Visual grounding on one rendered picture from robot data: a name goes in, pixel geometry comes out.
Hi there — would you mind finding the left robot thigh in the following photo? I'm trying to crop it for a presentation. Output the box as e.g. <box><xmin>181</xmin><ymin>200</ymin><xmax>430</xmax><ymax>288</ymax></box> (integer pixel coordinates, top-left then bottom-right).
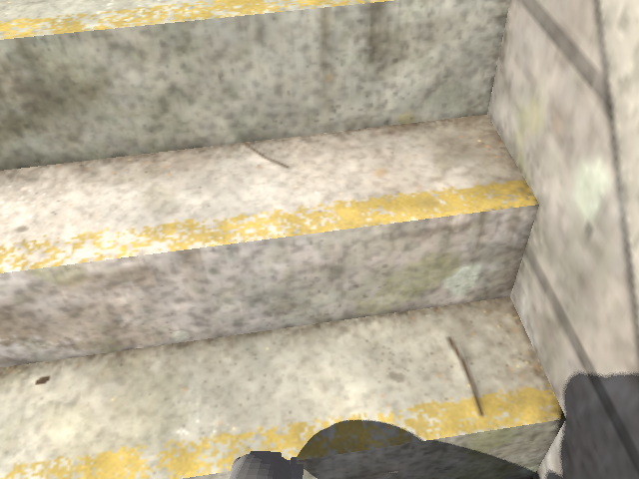
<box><xmin>230</xmin><ymin>451</ymin><xmax>304</xmax><ymax>479</ymax></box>

